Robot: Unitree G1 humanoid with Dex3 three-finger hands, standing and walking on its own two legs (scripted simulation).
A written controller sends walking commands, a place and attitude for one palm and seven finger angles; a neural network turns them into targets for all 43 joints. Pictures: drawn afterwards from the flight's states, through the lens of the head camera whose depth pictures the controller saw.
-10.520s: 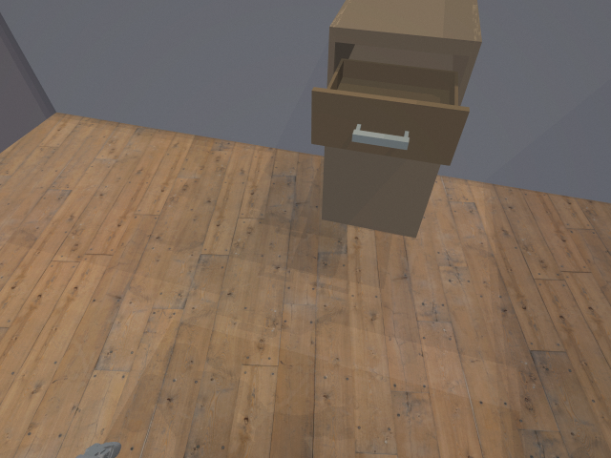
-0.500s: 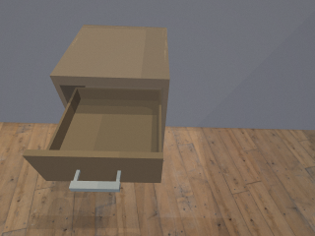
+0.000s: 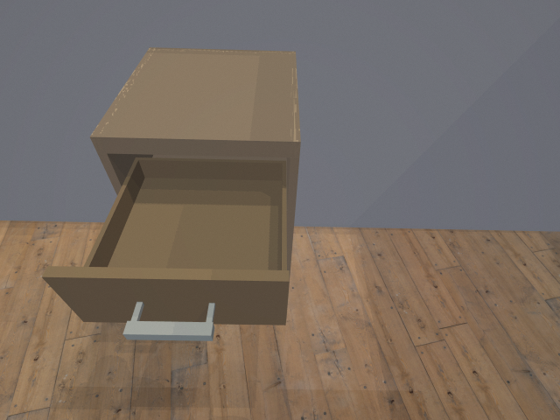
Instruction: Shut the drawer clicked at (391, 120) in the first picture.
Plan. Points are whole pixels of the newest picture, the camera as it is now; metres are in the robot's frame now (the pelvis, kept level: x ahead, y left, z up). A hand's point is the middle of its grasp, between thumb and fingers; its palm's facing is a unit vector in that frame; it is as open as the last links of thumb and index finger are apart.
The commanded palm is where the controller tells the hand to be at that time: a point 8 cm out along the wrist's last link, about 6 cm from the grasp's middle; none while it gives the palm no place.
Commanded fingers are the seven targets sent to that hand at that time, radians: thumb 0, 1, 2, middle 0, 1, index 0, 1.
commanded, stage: look again from close up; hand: left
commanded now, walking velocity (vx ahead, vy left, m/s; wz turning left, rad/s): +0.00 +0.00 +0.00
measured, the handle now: (172, 319) +0.28 +0.20 -0.07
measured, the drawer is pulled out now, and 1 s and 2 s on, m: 0.30 0.29 0.29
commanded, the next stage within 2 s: raise the hand and make a fist in 0.32 s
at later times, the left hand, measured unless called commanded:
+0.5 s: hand out of the picture +0.02 +0.16 -0.15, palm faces +0.16 -0.96 -0.24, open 7.2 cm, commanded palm +0.08 +0.19 -0.07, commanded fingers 0.00 0.90 0.90 -0.30 -0.41 -0.30 -0.41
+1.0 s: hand out of the picture +0.11 +0.14 -0.03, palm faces +0.11 -0.99 -0.05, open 5.1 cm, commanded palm +0.08 +0.20 -0.03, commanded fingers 0.00 0.90 0.90 -0.80 -0.95 -0.80 -0.95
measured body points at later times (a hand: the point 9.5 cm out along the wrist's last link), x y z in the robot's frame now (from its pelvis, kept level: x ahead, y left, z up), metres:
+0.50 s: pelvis -0.01 -0.02 +0.00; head +0.00 -0.02 +0.45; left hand +0.01 +0.21 -0.13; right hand +0.00 -0.24 -0.16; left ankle -0.03 +0.08 -0.74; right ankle -0.02 -0.13 -0.74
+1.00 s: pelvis -0.06 -0.06 -0.09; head -0.01 -0.05 +0.36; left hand +0.09 +0.19 -0.03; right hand +0.20 -0.25 -0.13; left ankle -0.03 +0.08 -0.74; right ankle -0.03 -0.13 -0.74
